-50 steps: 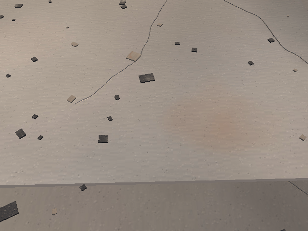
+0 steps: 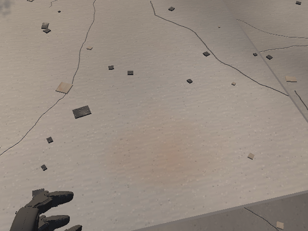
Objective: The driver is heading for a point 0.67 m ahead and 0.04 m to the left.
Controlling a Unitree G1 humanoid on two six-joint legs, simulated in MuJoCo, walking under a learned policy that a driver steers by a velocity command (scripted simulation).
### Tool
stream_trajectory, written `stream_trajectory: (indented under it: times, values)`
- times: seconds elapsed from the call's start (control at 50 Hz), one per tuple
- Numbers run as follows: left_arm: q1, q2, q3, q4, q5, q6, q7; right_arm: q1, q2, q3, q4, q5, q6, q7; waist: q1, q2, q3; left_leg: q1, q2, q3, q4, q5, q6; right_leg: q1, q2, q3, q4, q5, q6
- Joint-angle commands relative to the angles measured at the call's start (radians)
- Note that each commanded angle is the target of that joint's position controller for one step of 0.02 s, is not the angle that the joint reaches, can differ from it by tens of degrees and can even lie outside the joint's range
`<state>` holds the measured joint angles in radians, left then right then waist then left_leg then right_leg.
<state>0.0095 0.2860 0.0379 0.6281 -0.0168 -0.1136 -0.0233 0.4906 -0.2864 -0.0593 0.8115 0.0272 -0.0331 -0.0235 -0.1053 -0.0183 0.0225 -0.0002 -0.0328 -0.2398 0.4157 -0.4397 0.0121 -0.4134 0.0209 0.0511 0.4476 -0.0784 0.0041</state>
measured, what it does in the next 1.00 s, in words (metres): walks ahead: left foot, then right foot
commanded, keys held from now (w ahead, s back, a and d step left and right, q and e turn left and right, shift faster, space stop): w+q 0.42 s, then w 0.02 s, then w+e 0.10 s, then e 0.38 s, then no key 0.08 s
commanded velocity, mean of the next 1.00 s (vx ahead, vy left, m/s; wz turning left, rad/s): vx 0.36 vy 0.00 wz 0.16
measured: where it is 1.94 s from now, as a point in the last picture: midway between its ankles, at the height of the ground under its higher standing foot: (111, 219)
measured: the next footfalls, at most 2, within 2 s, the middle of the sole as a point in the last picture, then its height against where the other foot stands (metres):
left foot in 0.48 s outside the picture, level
right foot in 0.98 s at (138, 200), level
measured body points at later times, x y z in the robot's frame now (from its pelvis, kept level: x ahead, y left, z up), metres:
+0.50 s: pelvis +0.26 +0.05 -0.01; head +0.30 +0.07 +0.43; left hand +0.17 +0.34 -0.14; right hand +0.56 -0.10 -0.07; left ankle +0.36 +0.17 -0.73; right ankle +0.10 -0.13 -0.72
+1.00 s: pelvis +0.46 +0.10 +0.00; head +0.50 +0.09 +0.45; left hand +0.59 +0.38 -0.10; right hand +0.62 -0.16 -0.12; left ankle +0.36 +0.18 -0.72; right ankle +0.56 +0.02 -0.73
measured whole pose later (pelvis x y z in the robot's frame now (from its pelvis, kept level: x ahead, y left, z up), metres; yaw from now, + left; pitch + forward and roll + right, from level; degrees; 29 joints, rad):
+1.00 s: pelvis +0.46 +0.10 +0.00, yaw +7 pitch +1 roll +2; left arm 0.15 0.28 0.05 0.68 0.00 -0.02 -0.04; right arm 0.16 -0.29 -0.06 0.77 0.01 -0.01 -0.03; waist -0.01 -0.01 0.06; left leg -0.14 0.01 0.22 0.57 -0.41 0.03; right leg -0.44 -0.02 -0.03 0.57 -0.14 -0.04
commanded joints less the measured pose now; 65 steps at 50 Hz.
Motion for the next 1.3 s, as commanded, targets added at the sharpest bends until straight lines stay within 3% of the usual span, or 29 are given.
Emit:
stream_trajectory:
  times: [0.02, 0.04, 0.06, 0.1, 0.12, 0.2, 0.38, 0.44, 0.48, 0.5, 0.52, 0.54, 0.56, 0.6, 0.64, 0.7, 0.76, 0.84, 0.92, 0.96, 0.98, 1.0, 1.02, 1.04, 1.06, 1.08, 1.1, 1.14, 1.3]
  values:
    - [0.396, 0.291, 0.1, 0.017, 0.03, 0.003, 0.026, -0.033, 0.002, 0.011, -0.142, -0.008, -0.025, -0.003, 0.212, -0.191, -0.35, -0.577, -0.05, 0.056, 0.595, 0.013, 0.009, 0.831, -0.381, 0.5, -0.069, -0.287, -0.198]
    - [0.377, 0.236, 0.086, 0.031, 0.027, 0.007, 0.013, 0.019, -0.062, 0.002, -0.141, 0.023, -0.029, -0.004, 0.177, -0.306, -0.321, -0.723, -0.002, 0.062, 0.786, -0.144, -0.001, 0.779, -0.458, 0.753, -0.181, -0.479, -0.256]
    - [0.31, 0.151, 0.065, 0.021, 0.019, 0.008, 0.014, -0.053, -0.138, -0.019, -0.129, 0.031, -0.025, -0.002, 0.179, -0.183, -0.16, -0.773, 0.055, 0.066, 0.848, -0.056, 0.001, 0.65, -0.414, 0.615, -0.197, -0.491, -0.227]
    - [0.235, 0.093, 0.049, 0.033, 0.024, 0.014, 0.015, -0.155, -0.131, -0.022, -0.138, 0.006, -0.02, 0.003, 0.156, -0.067, -0.028, -0.727, 0.116, 0.105, 0.804, 0.073, -0.001, 0.45, -0.318, 0.336, -0.216, -0.222, -0.188]
    - [0.216, 0.078, 0.044, 0.041, 0.032, 0.012, 0.016, -0.172, -0.119, -0.025, -0.144, 0.003, -0.016, 0.009, 0.138, -0.082, -0.006, -0.697, 0.139, 0.106, 0.776, 0.108, 0.0, 0.394, -0.288, 0.254, -0.237, -0.133, -0.178]
    - [0.207, 0.101, 0.057, 0.074, 0.019, -0.007, 0.016, -0.225, -0.058, -0.01, -0.185, 0.001, 0.005, 0.025, 0.117, -0.064, 0.031, -0.703, 0.163, 0.135, 0.684, 0.179, -0.016, 0.317, -0.283, 0.092, -0.309, 0.033, -0.206]
    - [0.274, 0.193, 0.078, 0.136, -0.005, 0.016, 0.023, -0.472, -0.055, 0.007, -0.284, -0.001, -0.014, 0.078, 0.179, -0.016, 0.077, -0.644, 0.124, 0.246, 0.246, 0.445, 0.022, 0.419, -0.28, -0.16, -0.299, 0.202, -0.151]
    - [0.303, 0.232, 0.087, 0.149, -0.014, 0.04, 0.029, -0.455, -0.095, -0.014, -0.306, -0.008, -0.008, 0.084, 0.137, -0.049, 0.019, -0.527, 0.043, 0.313, 0.208, 0.309, 0.08, 0.496, -0.293, -0.207, -0.14, 0.597, -0.125]
    - [0.323, 0.221, 0.073, 0.163, -0.016, 0.052, 0.032, -0.213, -0.159, -0.057, -0.251, -0.007, -0.001, 0.068, -0.012, -0.032, -0.122, -0.139, -0.03, 0.321, 0.133, 0.329, 0.144, 0.386, -0.267, -0.238, 0.175, 0.73, -0.097]
    - [0.341, 0.166, 0.045, 0.146, 0.011, 0.046, 0.032, -0.053, -0.231, -0.081, -0.217, -0.007, 0.01, 0.046, -0.072, 0.073, -0.228, 0.179, 0.116, 0.117, 0.147, 0.364, 0.19, 0.14, -0.222, -0.242, 0.478, 0.357, -0.062]
    - [0.469, 0.041, 0.002, 0.118, 0.022, 0.028, 0.013, -0.084, -0.311, -0.079, -0.223, -0.012, 0.001, 0.042, 0.058, 0.291, -0.381, 0.429, 0.403, -0.448, 0.032, 0.157, 0.363, -0.214, -0.039, -0.139, 0.832, -0.523, -0.014]
    - [0.356, 0.166, 0.029, 0.136, -0.02, 0.012, 0.005, -0.064, -0.211, -0.054, -0.242, -0.019, -0.011, 0.047, -0.037, 0.127, -0.421, 0.387, 0.429, -0.511, -0.068, 0.089, 0.344, -0.265, -0.047, 0.041, 0.925, -0.518, -0.027]
    - [0.246, 0.191, 0.039, 0.094, -0.051, 0.008, 0.003, -0.121, -0.186, -0.04, -0.226, -0.033, -0.022, 0.051, -0.029, 0.111, -0.239, 0.239, 0.403, -0.317, -0.088, 0.285, 0.3, -0.317, -0.074, 0.029, 0.921, -0.441, -0.028]
    - [0.241, 0.161, 0.036, 0.109, -0.016, 0.016, 0.021, -0.238, -0.13, -0.025, -0.21, -0.037, -0.038, 0.054, 0.061, 0.055, -0.102, -0.013, 0.318, -0.047, -0.086, 0.69, 0.248, -0.228, -0.139, 0.025, 0.788, -0.334, -0.009]
    - [0.331, 0.134, 0.038, 0.147, -0.013, 0.051, 0.026, -0.286, -0.1, -0.019, -0.201, -0.047, -0.056, 0.055, 0.12, 0.08, -0.1, -0.14, 0.291, 0.078, -0.136, 0.83, 0.234, -0.091, -0.146, 0.036, 0.745, -0.284, 0.017]
    - [0.345, 0.092, 0.035, 0.155, -0.003, 0.086, 0.036, -0.34, -0.105, -0.023, -0.169, -0.051, -0.074, 0.043, 0.153, 0.079, -0.064, -0.212, 0.271, 0.217, -0.19, 0.926, 0.228, -0.075, -0.121, 0.026, 0.643, -0.184, 0.054]
    - [0.271, 0.07, 0.028, 0.121, 0.007, 0.086, 0.028, -0.365, -0.109, -0.023, -0.15, -0.05, -0.059, 0.017, 0.136, 0.097, -0.043, -0.191, 0.226, 0.336, -0.197, 0.891, 0.193, -0.079, -0.119, -0.007, 0.445, -0.007, 0.063]
    - [0.171, 0.063, 0.025, 0.061, 0.007, 0.086, -0.002, -0.324, -0.141, -0.034, -0.115, -0.04, -0.022, -0.004, 0.083, 0.081, -0.047, -0.077, 0.265, 0.36, -0.163, 0.864, 0.192, -0.1, -0.109, -0.041, 0.278, 0.061, 0.05]
    - [0.149, 0.089, 0.042, 0.011, 0.01, 0.096, -0.028, -0.33, -0.159, -0.045, -0.102, -0.015, 0.016, -0.01, 0.086, 0.093, -0.036, -0.009, 0.316, 0.348, -0.042, 0.858, 0.177, -0.118, -0.088, -0.076, 0.218, -0.094, 0.004]
    - [0.199, 0.098, 0.053, 0.006, 0.013, 0.093, -0.03, -0.34, -0.158, -0.045, -0.099, 0.0, 0.028, -0.018, 0.125, 0.082, -0.06, -0.029, 0.293, 0.358, 0.104, 0.931, 0.141, -0.013, -0.039, -0.105, 0.111, -0.09, -0.04]
    - [0.274, 0.137, 0.07, 0.019, 0.019, 0.086, -0.019, -0.31, -0.144, -0.041, -0.089, -0.002, 0.027, -0.018, 0.161, 0.026, -0.111, -0.065, 0.23, 0.387, 0.254, 0.892, 0.089, 0.131, -0.014, -0.092, 0.0, 0.125, -0.076]
    - [0.334, 0.249, 0.096, 0.01, 0.029, 0.086, 0.006, -0.278, -0.111, -0.026, -0.11, -0.04, 0.014, -0.014, 0.163, -0.158, -0.212, -0.259, 0.137, 0.416, 0.513, 0.545, 0.013, 0.374, -0.202, 0.149, 0.031, 0.665, -0.166]
    - [0.314, 0.273, 0.089, -0.009, 0.049, 0.087, 0.016, -0.238, -0.054, -0.002, -0.129, -0.059, 0.008, 0.001, 0.119, -0.277, -0.333, -0.525, -0.029, 0.316, 0.794, -0.263, -0.05, 0.566, -0.436, 0.487, 0.018, 0.853, -0.404]
    - [0.296, 0.167, 0.059, -0.02, 0.038, 0.088, 0.013, -0.29, -0.121, -0.017, -0.096, -0.033, 0.014, 0.016, 0.173, -0.106, -0.39, -0.516, 0.028, 0.152, 0.844, -0.256, -0.047, 0.525, -0.4, 0.42, -0.016, 0.693, -0.393]
    - [0.231, 0.143, 0.05, -0.023, 0.03, 0.086, 0.011, -0.336, -0.129, -0.022, -0.11, -0.005, 0.025, 0.019, 0.154, -0.079, -0.275, -0.572, 0.058, 0.165, 0.837, -0.21, -0.042, 0.45, -0.36, 0.314, -0.026, 0.572, -0.346]
    - [0.189, 0.12, 0.044, -0.016, 0.016, 0.089, 0.01, -0.35, -0.114, -0.02, -0.099, -0.01, 0.035, 0.009, 0.137, -0.014, -0.204, -0.587, 0.081, 0.172, 0.769, -0.171, -0.046, 0.374, -0.312, 0.262, -0.052, 0.43, -0.295]
    - [0.149, 0.108, 0.038, -0.015, 0.01, 0.095, 0.014, -0.358, -0.12, -0.025, -0.095, -0.021, 0.048, -0.002, 0.119, -0.018, -0.152, -0.554, 0.095, 0.175, 0.697, -0.116, -0.059, 0.288, -0.281, 0.222, -0.084, 0.321, -0.265]
    - [0.106, 0.119, 0.04, -0.012, 0.029, 0.103, 0.019, -0.306, -0.095, -0.021, -0.072, -0.021, 0.064, -0.01, 0.082, -0.091, -0.128, -0.431, 0.075, 0.207, 0.599, -0.044, -0.085, 0.164, -0.225, 0.155, -0.12, 0.26, -0.25]
    - [0.075, 0.095, 0.028, 0.041, 0.03, 0.116, 0.034, -0.292, -0.067, -0.009, -0.027, -0.026, 0.054, -0.01, 0.096, -0.112, -0.125, -0.23, 0.069, 0.239, 0.165, 0.172, -0.07, 0.127, -0.199, 0.146, -0.112, -0.098, -0.204]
